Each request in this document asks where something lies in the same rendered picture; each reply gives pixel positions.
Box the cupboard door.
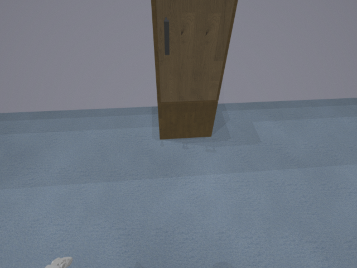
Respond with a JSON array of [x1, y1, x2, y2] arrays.
[[156, 0, 235, 102]]

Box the left robot hand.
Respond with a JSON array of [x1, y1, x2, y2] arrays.
[[45, 257, 73, 268]]

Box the handle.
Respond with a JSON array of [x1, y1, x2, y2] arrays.
[[164, 17, 170, 55]]

